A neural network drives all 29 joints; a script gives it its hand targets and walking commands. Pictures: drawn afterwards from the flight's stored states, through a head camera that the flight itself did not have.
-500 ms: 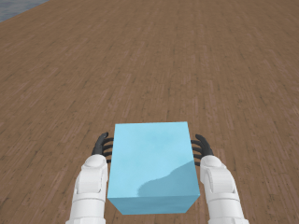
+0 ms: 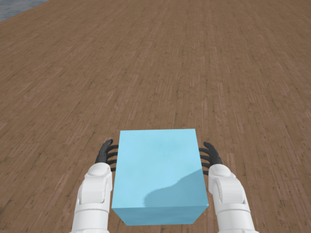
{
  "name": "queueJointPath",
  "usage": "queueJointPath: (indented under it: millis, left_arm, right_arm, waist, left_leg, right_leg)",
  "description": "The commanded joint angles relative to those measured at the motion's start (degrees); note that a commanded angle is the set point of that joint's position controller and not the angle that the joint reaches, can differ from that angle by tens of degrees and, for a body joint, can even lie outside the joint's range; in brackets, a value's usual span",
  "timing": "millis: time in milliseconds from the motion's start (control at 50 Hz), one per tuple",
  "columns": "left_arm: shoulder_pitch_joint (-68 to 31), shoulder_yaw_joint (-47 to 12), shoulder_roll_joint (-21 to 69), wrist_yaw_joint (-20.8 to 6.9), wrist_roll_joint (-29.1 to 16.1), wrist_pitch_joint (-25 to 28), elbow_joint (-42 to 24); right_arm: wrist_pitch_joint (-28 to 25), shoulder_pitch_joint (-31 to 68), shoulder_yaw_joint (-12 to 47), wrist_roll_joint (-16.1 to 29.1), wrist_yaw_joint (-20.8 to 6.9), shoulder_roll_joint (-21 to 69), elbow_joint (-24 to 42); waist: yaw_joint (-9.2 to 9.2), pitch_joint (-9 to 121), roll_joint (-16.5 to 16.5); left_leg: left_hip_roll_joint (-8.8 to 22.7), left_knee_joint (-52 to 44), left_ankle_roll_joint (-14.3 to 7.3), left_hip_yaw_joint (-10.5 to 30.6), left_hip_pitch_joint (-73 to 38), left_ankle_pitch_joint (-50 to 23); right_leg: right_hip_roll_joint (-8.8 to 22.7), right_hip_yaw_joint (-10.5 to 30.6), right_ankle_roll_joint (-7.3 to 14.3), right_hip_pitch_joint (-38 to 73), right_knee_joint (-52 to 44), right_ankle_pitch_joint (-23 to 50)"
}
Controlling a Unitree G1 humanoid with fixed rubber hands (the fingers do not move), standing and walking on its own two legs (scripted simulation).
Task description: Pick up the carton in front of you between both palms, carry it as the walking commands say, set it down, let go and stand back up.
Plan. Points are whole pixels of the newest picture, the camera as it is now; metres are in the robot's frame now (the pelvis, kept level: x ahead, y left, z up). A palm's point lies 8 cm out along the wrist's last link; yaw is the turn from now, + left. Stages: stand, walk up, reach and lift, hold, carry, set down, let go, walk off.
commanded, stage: carry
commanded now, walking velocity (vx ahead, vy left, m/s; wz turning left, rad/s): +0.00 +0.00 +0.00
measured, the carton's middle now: (158, 180) +0.30 +0.00 -0.06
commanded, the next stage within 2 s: hold in 1.22 s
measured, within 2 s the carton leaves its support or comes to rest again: neither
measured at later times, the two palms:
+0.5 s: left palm (96, 178) +0.25 +0.16 +0.04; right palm (215, 180) +0.25 -0.14 +0.04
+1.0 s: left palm (91, 183) +0.24 +0.17 +0.04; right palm (212, 184) +0.24 -0.13 +0.04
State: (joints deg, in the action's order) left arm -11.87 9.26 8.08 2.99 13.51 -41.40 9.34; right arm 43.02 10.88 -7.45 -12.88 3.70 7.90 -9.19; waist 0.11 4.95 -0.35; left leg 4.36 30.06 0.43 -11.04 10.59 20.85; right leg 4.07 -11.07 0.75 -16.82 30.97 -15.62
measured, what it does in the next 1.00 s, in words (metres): stands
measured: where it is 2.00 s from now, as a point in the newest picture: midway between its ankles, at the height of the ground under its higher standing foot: outside the picture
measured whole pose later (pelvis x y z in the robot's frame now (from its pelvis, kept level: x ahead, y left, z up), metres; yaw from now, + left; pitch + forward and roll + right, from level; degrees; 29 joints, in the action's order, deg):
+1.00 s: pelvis -0.05 +0.02 +0.00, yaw +0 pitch +1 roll +0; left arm -13.1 10.3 8.3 2.5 14.2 -41.7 10.9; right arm 43.3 12.1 -8.3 -13.7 3.1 8.1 -10.8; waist 0.0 5.0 -0.1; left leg 2.7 30.0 -1.9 -11.5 14.0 17.2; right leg 5.5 -10.6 0.0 -19.2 28.6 -10.2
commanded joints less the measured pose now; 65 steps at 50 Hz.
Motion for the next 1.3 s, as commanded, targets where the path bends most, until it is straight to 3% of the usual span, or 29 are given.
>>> queueJointPath:
  millis: [0,340,1200,1220,1240,1260,1280]
  left_arm:
    - [-24.54,-31.93,53.46,-14.90,-14.67,1.78,-2.09]
    - [-26.48,-31.05,54.87,-15.63,-14.70,1.51,-0.47]
    - [-25.83,-31.37,54.46,-15.53,-14.73,1.43,-1.14]
    - [-21.56,-28.87,56.18,-15.95,-14.52,1.87,0.25]
    - [-20.90,-28.90,55.17,-15.03,-12.59,3.07,-0.52]
    - [-19.28,-27.59,53.92,-14.48,-10.90,3.34,-0.09]
    - [-18.48,-26.41,53.88,-13.81,-10.44,3.81,0.87]
  right_arm:
    - [-4.01,30.41,32.13,15.87,-15.14,52.07,6.74]
    - [-3.82,32.13,31.19,15.63,-15.78,53.60,5.35]
    - [-3.78,31.52,31.33,15.65,-15.70,53.31,5.68]
    - [-3.52,25.32,29.54,14.65,-16.21,53.80,6.76]
    - [-4.53,26.90,30.32,14.10,-16.33,51.61,9.52]
    - [-4.72,27.71,30.14,13.98,-16.60,51.39,10.71]
    - [-4.80,28.66,31.11,14.26,-16.78,50.52,10.57]
  waist:
    - [-0.05,15.38,0.08]
    - [-0.11,14.64,0.24]
    - [-0.06,15.49,0.06]
    - [0.05,9.30,-4.10]
    - [-0.86,12.38,-4.83]
    - [-0.78,12.30,-2.21]
    - [-2.41,13.27,-2.99]
  left_leg:
    - [5.74,-3.96,-0.40,4.76,-2.48,-20.97]
    - [5.57,-6.30,-1.40,5.75,0.00,-13.48]
    - [5.47,-6.10,-2.38,6.48,1.63,-14.87]
    - [-6.05,-10.06,-2.40,18.09,-0.59,-31.59]
    - [-6.06,-9.21,-2.04,18.49,-4.70,-36.16]
    - [-5.81,-8.05,-2.22,18.72,-11.71,-41.13]
    - [-6.39,-9.35,-1.83,18.20,-13.82,-36.38]
  right_leg:
    - [6.09,5.69,0.56,8.28,-2.99,22.22]
    - [6.06,6.23,0.24,6.88,-5.25,14.92]
    - [6.15,5.85,-0.63,6.00,-4.67,13.83]
    - [-10.49,13.99,1.58,19.37,-6.04,21.52]
    - [-9.20,15.54,1.70,18.44,-6.42,24.71]
    - [-9.50,15.75,0.76,13.58,-7.13,25.03]
    - [-9.21,15.85,0.22,14.55,-7.72,23.38]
